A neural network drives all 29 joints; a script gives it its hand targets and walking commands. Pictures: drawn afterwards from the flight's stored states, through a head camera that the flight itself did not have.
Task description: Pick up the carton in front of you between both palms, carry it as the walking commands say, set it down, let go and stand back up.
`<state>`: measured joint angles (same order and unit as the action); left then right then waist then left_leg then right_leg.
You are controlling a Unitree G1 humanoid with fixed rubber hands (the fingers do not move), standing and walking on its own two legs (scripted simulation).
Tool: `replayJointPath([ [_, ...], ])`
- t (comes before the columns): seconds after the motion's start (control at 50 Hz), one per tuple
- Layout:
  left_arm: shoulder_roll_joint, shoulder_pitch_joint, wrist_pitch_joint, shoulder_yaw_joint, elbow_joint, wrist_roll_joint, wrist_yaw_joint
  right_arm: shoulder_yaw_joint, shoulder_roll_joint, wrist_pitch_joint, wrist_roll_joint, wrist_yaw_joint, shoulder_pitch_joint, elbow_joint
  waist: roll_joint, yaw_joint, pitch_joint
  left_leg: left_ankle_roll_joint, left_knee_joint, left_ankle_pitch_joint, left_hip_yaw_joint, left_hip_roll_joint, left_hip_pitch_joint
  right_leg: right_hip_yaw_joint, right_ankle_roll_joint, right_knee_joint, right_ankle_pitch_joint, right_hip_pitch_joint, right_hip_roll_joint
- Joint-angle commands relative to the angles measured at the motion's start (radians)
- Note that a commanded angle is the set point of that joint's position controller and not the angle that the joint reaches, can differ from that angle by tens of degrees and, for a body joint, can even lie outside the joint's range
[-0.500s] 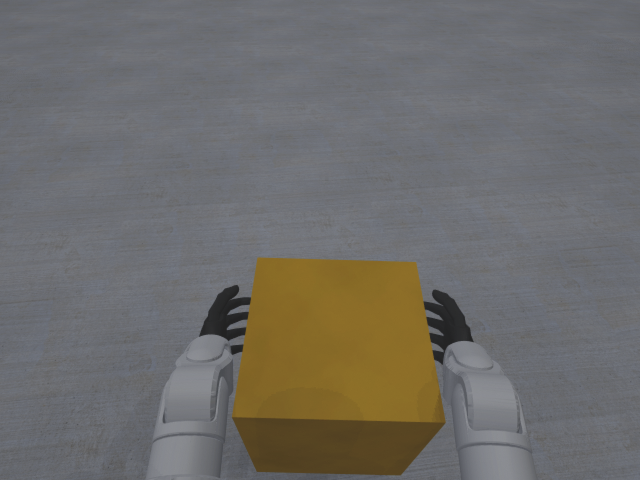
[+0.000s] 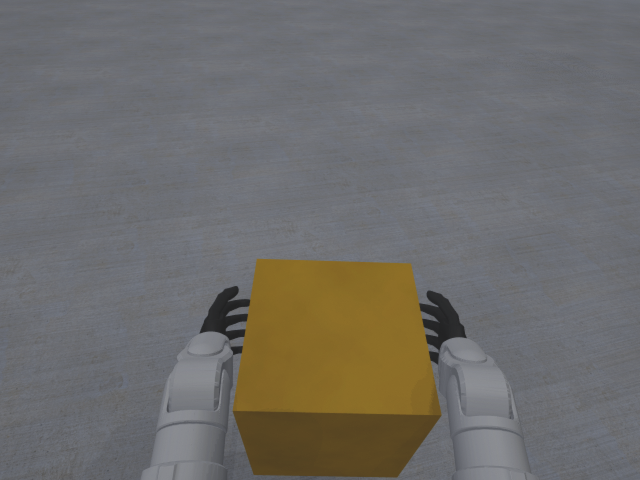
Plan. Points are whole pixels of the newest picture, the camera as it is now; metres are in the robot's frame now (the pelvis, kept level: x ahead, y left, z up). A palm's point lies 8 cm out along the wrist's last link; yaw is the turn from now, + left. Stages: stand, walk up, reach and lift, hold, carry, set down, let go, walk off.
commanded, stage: hold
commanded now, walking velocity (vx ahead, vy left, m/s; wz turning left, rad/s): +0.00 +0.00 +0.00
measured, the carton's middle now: (329, 372) +0.29 +0.00 -0.03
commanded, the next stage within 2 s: set down in 0.32 s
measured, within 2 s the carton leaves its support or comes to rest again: neither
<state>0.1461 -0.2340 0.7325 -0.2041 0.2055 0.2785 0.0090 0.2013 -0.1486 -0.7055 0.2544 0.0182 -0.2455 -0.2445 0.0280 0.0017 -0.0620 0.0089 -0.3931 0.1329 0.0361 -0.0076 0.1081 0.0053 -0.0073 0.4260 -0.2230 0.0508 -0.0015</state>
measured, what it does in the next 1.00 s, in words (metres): lowers itself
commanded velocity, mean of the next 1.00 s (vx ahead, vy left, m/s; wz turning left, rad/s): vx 0.00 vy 0.00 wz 0.00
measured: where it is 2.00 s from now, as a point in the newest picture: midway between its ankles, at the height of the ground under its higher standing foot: outside the picture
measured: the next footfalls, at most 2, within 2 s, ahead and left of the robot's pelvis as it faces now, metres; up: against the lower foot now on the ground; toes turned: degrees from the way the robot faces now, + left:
none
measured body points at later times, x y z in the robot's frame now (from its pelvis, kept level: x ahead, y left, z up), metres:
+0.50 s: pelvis +0.01 +0.03 +0.00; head -0.05 +0.04 +0.44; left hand +0.32 +0.17 +0.04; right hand +0.32 -0.13 +0.05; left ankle +0.06 +0.11 -0.74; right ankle +0.02 -0.12 -0.74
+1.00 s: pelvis -0.01 -0.01 -0.07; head +0.19 +0.01 +0.33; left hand +0.36 +0.17 -0.16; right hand +0.37 -0.14 -0.15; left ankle +0.07 +0.12 -0.74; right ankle +0.02 -0.12 -0.74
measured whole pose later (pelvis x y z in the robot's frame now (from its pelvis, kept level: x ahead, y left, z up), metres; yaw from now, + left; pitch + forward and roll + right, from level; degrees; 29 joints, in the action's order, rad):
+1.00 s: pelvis -0.01 -0.01 -0.07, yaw +0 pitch +26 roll -1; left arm 0.08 -0.50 0.13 -0.36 0.52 0.20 -0.01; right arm 0.33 -0.17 -0.11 0.20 -0.06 -0.48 -0.50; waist 0.03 -0.02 0.02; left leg -0.02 -0.93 0.28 -0.05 0.00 1.11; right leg 0.02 -0.01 0.97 -0.37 1.05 -0.06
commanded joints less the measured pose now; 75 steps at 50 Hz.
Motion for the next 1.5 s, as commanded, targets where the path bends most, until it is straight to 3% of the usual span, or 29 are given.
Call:
replayJointPath([
  [0.0,0.926,-0.49,-0.037,0.533,-0.038,-0.249,-0.254,-0.487,-0.922,0.042,-0.212,0.224,-0.466,0.02,-0.006,0.013,0.19,0.008,0.023,0.085,-0.1,0.084,-0.238,0.101,-0.05,-0.153,-0.114,0.243,-0.041],
  [0.28,0.973,-0.566,-0.03,0.454,0.094,-0.229,-0.286,-0.397,-0.944,0.044,-0.184,0.276,-0.569,-0.094,-0.063,0.0,0.173,0.0,0.107,0.274,-0.163,0.021,-0.186,0.085,-0.041,-0.094,-0.13,0.19,-0.064],
  [0.4,0.971,-0.609,-0.036,0.424,0.121,-0.226,-0.281,-0.35,-0.922,0.047,-0.154,0.269,-0.595,-0.12,-0.052,0.009,0.163,-0.004,0.099,0.22,-0.167,0.017,-0.197,0.086,-0.044,-0.088,-0.108,0.198,-0.065],
  [0.5,0.931,-0.683,-0.086,0.297,0.236,-0.158,-0.269,-0.235,-0.89,0.098,-0.081,0.255,-0.669,-0.228,-0.034,0.002,0.137,0.003,0.05,0.199,-0.154,0.032,-0.18,0.085,-0.046,-0.06,-0.137,0.264,-0.065],
  [0.62,0.753,-0.67,-0.215,0.092,0.341,-0.011,-0.216,-0.06,-0.748,0.218,0.056,0.191,-0.674,-0.315,-0.027,-0.02,0.124,0.012,-0.073,0.055,-0.119,0.059,-0.033,0.075,-0.041,0.033,-0.083,0.377,-0.081],
  [0.68,0.656,-0.614,-0.316,0.061,0.355,0.025,-0.199,-0.024,-0.675,0.316,0.083,0.17,-0.603,-0.326,-0.027,-0.022,0.191,0.007,-0.158,-0.079,-0.106,0.076,0.064,0.073,-0.025,0.099,0.003,0.464,-0.094],
  [0.74,0.654,-0.589,-0.427,0.112,0.365,0.005,-0.197,-0.078,-0.687,0.425,0.048,0.156,-0.582,-0.319,-0.02,-0.018,0.325,0.003,-0.253,-0.222,-0.106,0.094,0.12,0.07,-0.008,0.173,0.105,0.537,-0.109],
  [0.84,0.723,-0.667,-0.594,0.282,0.35,-0.085,-0.202,-0.287,-0.778,0.588,-0.062,0.127,-0.659,-0.302,-0.021,-0.025,0.656,0.002,-0.442,-0.378,-0.107,0.114,0.248,0.074,0.024,0.344,0.274,0.648,-0.131],
  [0.9,0.735,-0.708,-0.648,0.374,0.319,-0.128,-0.2,-0.394,-0.805,0.644,-0.101,0.097,-0.684,-0.27,-0.026,-0.032,0.905,0.001,-0.557,-0.451,-0.1,0.124,0.334,0.083,0.039,0.45,0.392,0.698,-0.132],
  [0.94,0.724,-0.732,-0.659,0.418,0.288,-0.154,-0.2,-0.427,-0.815,0.653,-0.116,0.069,-0.691,-0.241,-0.029,-0.026,1.031,-0.012,-0.609,-0.426,-0.083,0.134,0.447,0.086,0.051,0.511,0.454,0.681,-0.131],
  [0.98,0.712,-0.741,-0.651,0.423,0.293,-0.163,-0.2,-0.449,-0.818,0.642,-0.13,0.051,-0.717,-0.221,-0.029,-0.035,1.077,-0.022,-0.642,-0.336,-0.064,0.143,0.561,0.085,0.06,0.55,0.41,0.698,-0.133],
  [1.02,0.711,-0.748,-0.632,0.394,0.326,-0.155,-0.197,-0.453,-0.823,0.619,-0.14,0.049,-0.753,-0.224,-0.01,-0.046,1.053,-0.021,-0.666,-0.22,-0.054,0.148,0.648,0.078,0.066,0.572,0.281,0.767,-0.14],
  [1.1,0.75,-0.827,-0.575,0.326,0.391,-0.121,-0.203,-0.405,-0.845,0.558,-0.129,0.078,-0.842,-0.286,0.004,-0.056,0.936,-0.011,-0.701,0.002,-0.046,0.147,0.784,0.055,0.057,0.609,0.007,0.959,-0.15],
  [1.16,0.78,-0.891,-0.535,0.277,0.436,-0.1,-0.215,-0.348,-0.852,0.522,-0.113,0.103,-0.914,-0.337,0.006,-0.054,0.903,-0.008,-0.745,0.077,-0.041,0.149,0.867,0.042,0.046,0.652,-0.092,1.078,-0.157],
  [1.3,0.823,-1.017,-0.499,0.235,0.491,-0.101,-0.2,-0.263,-0.819,0.5,-0.095,0.129,-1.041,-0.412,-0.03,-0.028,0.993,-0.022,-0.871,0.085,-0.039,0.157,0.959,0.001,0.027,0.794,-0.129,1.305,-0.175],
  [1.48,0.837,-1.154,-0.494,0.285,0.46,-0.15,-0.146,-0.272,-0.782,0.496,-0.148,0.15,-1.174,-0.433,-0.071,-0.021,1.157,-0.047,-1.023,0.057,-0.035,0.162,1.029,-0.035,0.02,0.981,-0.128,1.495,-0.192],
])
